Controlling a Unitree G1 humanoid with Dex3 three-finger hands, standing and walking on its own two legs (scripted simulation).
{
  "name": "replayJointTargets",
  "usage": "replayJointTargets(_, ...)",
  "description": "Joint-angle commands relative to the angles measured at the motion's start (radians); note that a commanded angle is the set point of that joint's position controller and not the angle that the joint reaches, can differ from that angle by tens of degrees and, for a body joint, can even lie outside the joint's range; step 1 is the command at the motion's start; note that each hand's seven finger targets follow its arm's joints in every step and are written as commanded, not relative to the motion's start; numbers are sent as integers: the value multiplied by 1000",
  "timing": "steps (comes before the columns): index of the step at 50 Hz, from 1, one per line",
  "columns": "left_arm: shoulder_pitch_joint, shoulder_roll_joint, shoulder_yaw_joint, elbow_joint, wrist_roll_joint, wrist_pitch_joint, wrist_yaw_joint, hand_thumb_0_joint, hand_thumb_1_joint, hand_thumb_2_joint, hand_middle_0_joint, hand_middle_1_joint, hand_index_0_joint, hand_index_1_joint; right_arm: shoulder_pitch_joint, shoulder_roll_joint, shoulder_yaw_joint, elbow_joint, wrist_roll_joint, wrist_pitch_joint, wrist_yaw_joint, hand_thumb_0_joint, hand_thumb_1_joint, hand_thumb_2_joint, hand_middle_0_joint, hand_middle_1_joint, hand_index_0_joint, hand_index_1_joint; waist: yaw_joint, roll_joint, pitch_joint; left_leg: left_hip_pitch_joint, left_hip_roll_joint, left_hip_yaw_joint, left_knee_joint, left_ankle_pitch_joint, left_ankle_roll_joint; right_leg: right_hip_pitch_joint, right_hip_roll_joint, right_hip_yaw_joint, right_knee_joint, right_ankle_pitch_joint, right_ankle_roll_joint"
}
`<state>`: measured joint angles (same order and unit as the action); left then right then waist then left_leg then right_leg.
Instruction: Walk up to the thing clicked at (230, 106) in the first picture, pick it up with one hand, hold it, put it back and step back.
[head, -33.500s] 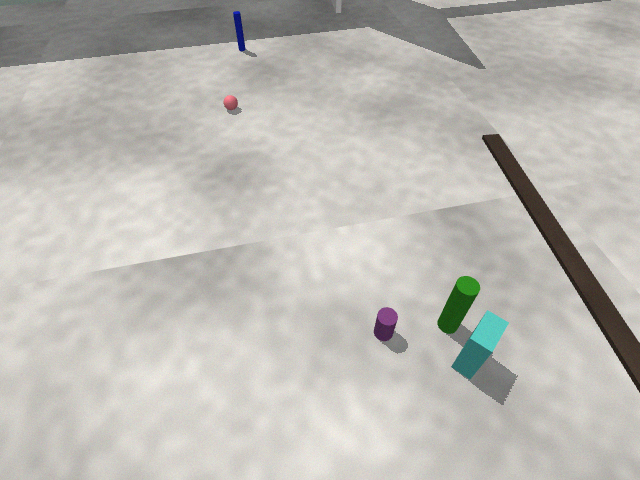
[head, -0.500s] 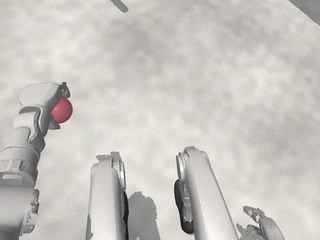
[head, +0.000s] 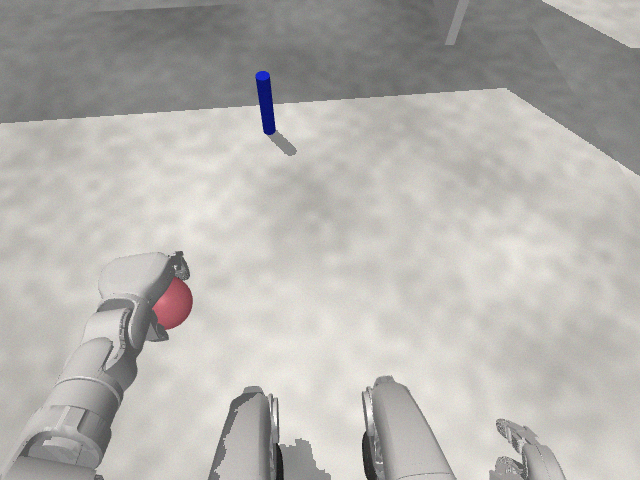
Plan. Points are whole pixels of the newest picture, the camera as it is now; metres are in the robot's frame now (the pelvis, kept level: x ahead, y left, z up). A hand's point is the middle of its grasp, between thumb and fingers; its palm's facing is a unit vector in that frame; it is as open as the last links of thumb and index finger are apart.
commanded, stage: lift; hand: left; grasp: from above
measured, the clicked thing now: (164, 302) +0.38 +0.22 -0.10
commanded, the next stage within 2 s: hold in 0.56 s
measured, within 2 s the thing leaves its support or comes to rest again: neither
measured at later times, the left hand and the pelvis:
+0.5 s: hand (121, 277) +0.36 +0.23 +0.03, palm faces -0.43 -0.07 -0.90, open 10.2 cm; pelvis +0.03 +0.01 +0.10, yaw +0 degrees
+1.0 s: hand (100, 245) +0.37 +0.23 +0.08, palm faces -0.44 -0.05 -0.90, open 10.2 cm; pelvis +0.06 +0.01 +0.13, yaw -1 degrees
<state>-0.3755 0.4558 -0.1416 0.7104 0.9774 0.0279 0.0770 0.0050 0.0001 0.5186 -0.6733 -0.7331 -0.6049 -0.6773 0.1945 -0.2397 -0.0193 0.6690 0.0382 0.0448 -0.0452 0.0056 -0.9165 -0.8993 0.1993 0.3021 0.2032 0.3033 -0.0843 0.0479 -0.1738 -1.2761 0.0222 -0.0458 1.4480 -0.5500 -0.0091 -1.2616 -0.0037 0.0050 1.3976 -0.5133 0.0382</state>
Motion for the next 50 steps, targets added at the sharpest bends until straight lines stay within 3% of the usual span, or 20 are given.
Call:
replayJointTargets(1,-292,200,84,-123,19,-10,56,0,583,776,-910,-828,-943,-795,49,-147,-55,-60,1,-46,-26,0,-908,-904,200,300,200,300,-4,44,-335,384,-20,0,-343,64,19,307,33,-17,-299,64,-54)
replayJointTargets(3,-281,167,57,-94,19,-6,62,0,603,780,-920,-833,-956,-797,55,-142,-56,-59,1,-50,-26,0,-907,-904,200,300,200,300,-5,30,-324,424,-20,7,-374,99,19,356,37,-14,-344,94,-55)
replayJointTargets(4,-275,175,70,-91,13,-4,66,0,616,805,-925,-859,-961,-822,51,-141,-57,-58,1,-53,-25,0,-908,-904,200,300,200,300,3,28,-315,432,-22,8,-395,104,20,388,38,-12,-369,98,-53)
replayJointTargets(10,-269,144,34,-48,10,-5,70,0,655,795,-969,-828,-1001,-796,55,-137,-58,-60,3,-68,-27,0,-908,-904,200,300,200,300,12,-6,-258,522,-30,30,-495,150,25,511,41,-6,-487,138,-49)
replayJointTargets(11,-266,156,48,-59,6,-8,73,0,658,802,-970,-840,-1004,-807,59,-138,-60,-57,1,-71,-27,0,-909,-904,200,300,200,300,17,9,-260,543,-31,34,-511,157,24,531,39,-1,-505,145,-49)
replayJointTargets(23,-261,144,37,-71,16,-2,96,0,641,757,-958,-803,-993,-767,51,-139,-67,-49,3,-78,-22,0,-906,-901,200,300,200,300,34,5,-224,747,-28,34,-678,272,12,684,38,0,-645,246,-48)
replayJointTargets(25,-266,127,25,-71,10,1,89,0,634,735,-950,-793,-988,-755,50,-139,-67,-45,3,-80,-21,0,-905,-900,200,300,200,300,28,13,-221,780,-24,30,-698,300,8,696,40,-4,-656,265,-48)
replayJointTargets(29,-245,122,19,-80,1,6,81,0,654,763,-969,-795,-1004,-760,44,-143,-70,-51,7,-76,-17,0,-901,-899,200,300,200,300,44,-1,-201,831,-23,32,-744,334,8,742,42,-9,-696,292,-50)
replayJointTargets(31,-242,111,6,-76,2,9,71,0,629,786,-952,-811,-986,-778,48,-142,-68,-50,9,-74,-17,0,-902,-900,200,300,200,300,32,-26,-189,834,-27,37,-751,348,12,762,42,-3,-716,308,-47)
replayJointTargets(36,-228,137,17,-98,12,2,48,0,649,777,-969,-802,-1005,-766,29,-145,-68,-60,10,-69,-15,0,-904,-899,200,300,200,300,49,-14,-166,862,-32,49,-783,369,11,800,42,0,-749,321,-48)
replayJointTargets(39,-271,157,26,-139,22,-10,29,0,635,754,-950,-790,-989,-751,28,-145,-69,-58,9,-67,-14,0,-902,-898,200,300,200,300,44,17,-184,900,-27,45,-798,407,4,810,46,-4,-750,346,-50)
replayJointTargets(43,-242,146,27,-149,17,-14,14,0,647,746,-956,-788,-997,-746,26,-153,-74,-69,12,-63,-9,0,-899,-898,200,300,200,300,58,15,-193,949,-22,41,-820,477,-1,846,49,-10,-758,391,-53)
replayJointTargets(45,-232,127,19,-148,12,-9,10,0,622,763,-941,-789,-979,-751,31,-151,-73,-70,12,-60,-5,0,-898,-898,200,300,200,300,51,17,-184,957,-17,38,-826,508,-3,849,50,-12,-758,409,-54)
replayJointTargets(50,-200,132,21,-152,12,-11,-13,0,612,751,-931,-779,-969,-741,14,-150,-74,-83,16,-53,-5,0,-898,-898,200,300,200,300,59,-9,-157,949,-28,57,-837,500,5,884,48,-5,-785,421,-50)
